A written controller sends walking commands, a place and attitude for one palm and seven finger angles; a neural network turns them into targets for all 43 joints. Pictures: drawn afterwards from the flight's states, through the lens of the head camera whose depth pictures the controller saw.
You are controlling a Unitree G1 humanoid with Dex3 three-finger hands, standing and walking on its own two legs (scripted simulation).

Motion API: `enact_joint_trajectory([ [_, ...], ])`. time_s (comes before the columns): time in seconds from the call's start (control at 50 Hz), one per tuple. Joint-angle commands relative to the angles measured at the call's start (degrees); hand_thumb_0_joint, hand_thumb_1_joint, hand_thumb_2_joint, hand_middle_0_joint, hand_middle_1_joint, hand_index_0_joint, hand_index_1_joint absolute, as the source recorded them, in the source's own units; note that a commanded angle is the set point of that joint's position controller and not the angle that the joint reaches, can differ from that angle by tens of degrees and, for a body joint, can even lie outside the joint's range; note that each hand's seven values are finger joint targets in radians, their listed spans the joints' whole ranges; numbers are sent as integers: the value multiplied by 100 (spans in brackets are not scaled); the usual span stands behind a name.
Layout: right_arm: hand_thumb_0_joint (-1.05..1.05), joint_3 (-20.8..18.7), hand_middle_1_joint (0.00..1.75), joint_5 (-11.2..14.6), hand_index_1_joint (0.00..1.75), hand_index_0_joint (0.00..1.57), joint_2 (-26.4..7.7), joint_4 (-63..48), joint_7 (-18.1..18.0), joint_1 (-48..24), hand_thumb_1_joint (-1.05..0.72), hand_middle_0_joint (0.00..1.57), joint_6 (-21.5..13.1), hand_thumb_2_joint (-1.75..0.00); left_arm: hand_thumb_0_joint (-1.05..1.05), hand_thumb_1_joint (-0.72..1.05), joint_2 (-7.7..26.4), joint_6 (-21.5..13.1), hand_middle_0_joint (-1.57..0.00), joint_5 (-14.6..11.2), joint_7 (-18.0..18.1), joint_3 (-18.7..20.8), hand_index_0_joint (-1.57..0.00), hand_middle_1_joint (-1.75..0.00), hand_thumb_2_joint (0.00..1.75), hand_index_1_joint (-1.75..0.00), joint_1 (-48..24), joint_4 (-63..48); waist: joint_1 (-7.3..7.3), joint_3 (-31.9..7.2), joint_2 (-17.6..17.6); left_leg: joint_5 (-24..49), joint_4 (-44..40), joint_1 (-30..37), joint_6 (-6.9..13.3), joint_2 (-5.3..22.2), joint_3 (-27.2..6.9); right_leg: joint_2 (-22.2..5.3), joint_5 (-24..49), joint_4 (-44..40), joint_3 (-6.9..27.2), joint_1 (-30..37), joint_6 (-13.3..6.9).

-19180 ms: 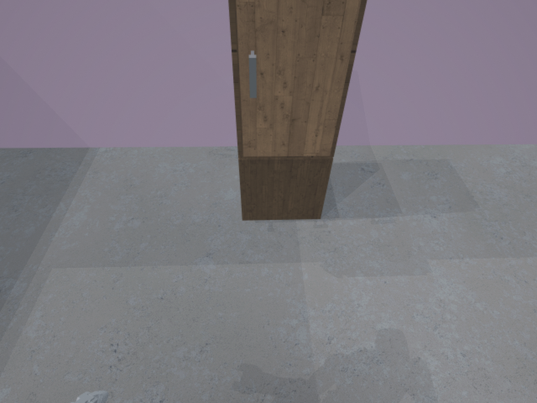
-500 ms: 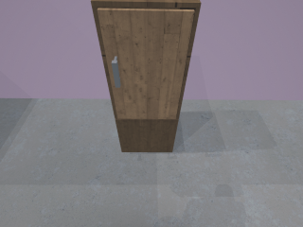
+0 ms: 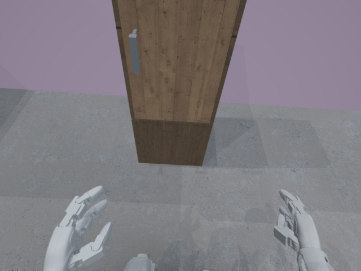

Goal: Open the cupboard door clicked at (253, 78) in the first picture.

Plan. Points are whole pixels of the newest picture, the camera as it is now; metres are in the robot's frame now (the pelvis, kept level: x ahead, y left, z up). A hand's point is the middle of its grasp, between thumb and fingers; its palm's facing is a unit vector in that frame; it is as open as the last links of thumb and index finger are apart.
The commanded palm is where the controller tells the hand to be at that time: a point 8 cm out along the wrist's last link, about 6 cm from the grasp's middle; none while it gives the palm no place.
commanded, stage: raise the hand with hooked fingers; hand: left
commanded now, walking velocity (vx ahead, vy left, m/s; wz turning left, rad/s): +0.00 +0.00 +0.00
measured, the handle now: (135, 51) +0.73 +0.21 +0.08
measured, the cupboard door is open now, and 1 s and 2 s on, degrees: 0 0 0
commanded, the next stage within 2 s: move the hooked fingers beside the handle in 1.66 s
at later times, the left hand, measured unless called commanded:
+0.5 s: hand (57, 209) +0.22 +0.25 +0.05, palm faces +0.14 -0.99 -0.07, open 11.7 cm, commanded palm +0.19 +0.30 +0.05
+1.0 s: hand (34, 181) +0.26 +0.31 +0.07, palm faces +0.06 -1.00 -0.05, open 13.9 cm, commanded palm +0.23 +0.37 +0.08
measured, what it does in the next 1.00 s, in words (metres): shifts its weight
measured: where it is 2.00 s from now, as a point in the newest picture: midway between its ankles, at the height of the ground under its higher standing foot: outside the picture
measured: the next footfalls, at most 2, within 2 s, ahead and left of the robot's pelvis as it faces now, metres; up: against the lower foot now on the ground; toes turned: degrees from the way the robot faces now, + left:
none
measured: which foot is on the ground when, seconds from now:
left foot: down 0.00-1.00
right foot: down 0.00-1.00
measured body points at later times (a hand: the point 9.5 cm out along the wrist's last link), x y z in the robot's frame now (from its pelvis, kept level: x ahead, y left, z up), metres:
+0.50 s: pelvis -0.02 +0.03 +0.00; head +0.04 +0.04 +0.45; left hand +0.20 +0.30 +0.06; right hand +0.11 -0.23 -0.09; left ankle +0.03 +0.13 -0.66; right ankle -0.02 -0.07 -0.66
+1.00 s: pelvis -0.01 +0.06 +0.02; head +0.04 +0.08 +0.47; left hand +0.25 +0.36 +0.07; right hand +0.17 -0.17 -0.05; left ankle +0.03 +0.13 -0.66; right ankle -0.02 -0.07 -0.66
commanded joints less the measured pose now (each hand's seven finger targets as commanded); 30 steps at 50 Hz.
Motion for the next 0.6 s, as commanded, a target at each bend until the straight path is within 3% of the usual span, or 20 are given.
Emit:
enact_joint_trajectory([
  [0.0, 0, -11, 30, -51, 30, 20, -417, -842, -117, 210, -90, 20, -39, -90, 0, 36, 998, -645, -24, -284, 381, 785, -24, -64, 67, -64, -787, -2706, -144, -1166, 889, 1774, -94, 622, 271, -128, -166, -114, 3006, -817, 778, 276, 450],
  [0.04, 0, 22, 30, -56, 30, 20, -407, -690, -217, 312, -90, 20, -97, -90, 0, 32, 854, -984, -24, -301, 315, 566, -24, -68, 65, -68, -1075, -2821, -353, -992, 873, 1620, 119, 520, 291, -55, -287, -81, 2657, -836, 767, -123, 440],
  [0.08, 0, 81, 30, -50, 30, 20, -487, -554, -284, 384, -90, 20, -217, -90, 0, 27, 821, -1179, -25, -360, 24, 321, -25, -70, 63, -70, -1300, -2757, -514, -995, 933, 1455, 280, 440, 310, 1, -354, -28, 2262, -808, 708, -464, 414],
  [0.1, 0, 131, 30, -36, 30, 20, -554, -500, -314, 373, -90, 20, -260, -90, 0, 25, 815, -1141, -25, -439, -207, 177, -25, -72, 62, -72, -1528, -2576, -626, -859, 829, 1366, 401, 315, 325, 20, -415, 10, 2101, -787, 716, -604, 398],
  [0.14, 0, 160, 30, 52, 30, 20, -635, -427, -371, 388, -90, 20, -326, -90, 0, 20, 960, -840, -25, -512, -563, 255, -25, -75, 60, -75, -1328, -1955, -603, -892, 561, 1114, 384, 111, 322, 31, -412, -15, 1790, -946, 790, -518, 446],
  [0.18, 0, 187, 30, 163, 30, 20, -696, -475, -433, 338, -90, 20, -311, -90, 0, 15, 1158, -208, -25, -631, -850, 526, -25, -78, 58, -78, -1050, -1295, -417, -1020, 319, 946, 275, -129, 323, -2, -382, -80, 1458, -1194, 958, -136, 512],
  [0.2, 0, 193, 30, 212, 30, 20, -705, -517, -446, 270, -90, 20, -275, -90, 0, 13, 1314, 208, -25, -695, -957, 752, -25, -80, 57, -80, -830, -899, -217, -1052, 370, 991, 184, -139, 321, -33, -384, -51, 1406, -1241, 979, 54, 477],
  [0.22, 0, 208, 30, 257, 30, 20, -703, -661, -455, 235, -90, 20, -230, -90, 0, 11, 1398, 537, -26, -764, -979, 883, -26, -81, 56, -81, -759, -1108, -76, -1351, 375, 1081, 28, -12, 326, -78, -335, -125, 1495, -1325, 1003, 430, 509],
  [0.26, 0, 209, 30, 284, 30, 20, -615, -836, -478, 145, -90, 20, -125, -90, 0, 6, 1625, 1077, -26, -901, -784, 1340, -26, -84, 54, -84, -632, -1450, 150, -1702, 320, 1257, -268, 252, 312, -121, -311, -237, 1742, -1475, 1027, 1016, 597],
  [0.3, 0, 218, 30, 240, 30, 20, -464, -837, -478, 64, -90, 20, -56, -90, 0, 1, 1727, 1241, -26, -945, -352, 1781, -26, -87, 52, -87, -481, -1632, 343, -1791, 298, 1500, -458, 445, 276, -78, -365, -199, 2115, -1376, 853, 1222, 590],
  [0.32, 0, 228, 30, 219, 30, 20, -395, -854, -462, 152, -90, 20, -47, -90, 0, -1, 1577, 1160, -27, -931, -125, 1741, -27, -88, 51, -88, -540, -1925, 340, -1744, 437, 1597, -572, 566, 269, -72, -322, -161, 2225, -1332, 700, 1124, 556],
  [0.36, 0, 226, 30, 178, 30, 20, -361, -702, -440, 214, -90, 20, -57, -90, 0, -6, 1422, 851, -27, -849, 266, 1660, -27, -92, 49, -92, -774, -1954, 176, -1176, 398, 1448, -700, 574, 238, -27, -338, -77, 1952, -1340, 498, 668, 511],
  [0.4, 0, 230, 30, 126, 30, 20, -440, -562, -423, 263, -90, 20, -95, -90, 0, -10, 1457, 454, -27, -682, 461, 1534, -27, -94, 47, -94, -1145, -1752, 7, -654, 414, 1162, -688, 393, 241, 6, -375, -7, 1357, -1311, 432, 188, 445],
  [0.42, 0, 215, 30, 103, 30, 20, -502, -494, -400, 365, -90, 20, -122, -90, 0, -13, 1466, 266, -27, -570, 462, 1446, -27, -96, 46, -96, -1286, -1600, -84, -592, 437, 1064, -688, 396, 251, 16, -387, 26, 1127, -1261, 358, -23, 417],
  [0.44, 0, 216, 30, 95, 30, 20, -563, -458, -375, 421, -90, 20, -173, -90, 0, -15, 1383, 98, -27, -497, 382, 1238, -27, -98, 45, -98, -1347, -1472, -155, -564, 646, 937, -661, 424, 258, 4, -375, 31, 915, -1244, 347, -210, 393],
  [0.5, 0, 207, 30, 141, 30, 20, -743, -461, -368, 536, -90, 20, -288, -90, 0, -22, 1299, -62, -28, -513, -34, 887, -28, -102, 42, -102, -1554, -1144, -285, -664, 670, 579, -734, 529, 279, 1, -413, 53, 564, -1279, 290, -385, 364],
  [0.58, 0, 197, 30, 250, 30, 20, -903, -565, -467, 633, -90, 20, -349, -90, 0, -31, 1872, 250, -29, -746, -404, 1307, -29, -108, 38, -108, -1716, -1206, -142, -1125, 811, 598, -1070, 951, 286, -14, -433, 42, 653, -1502, 271, 99, 349],
])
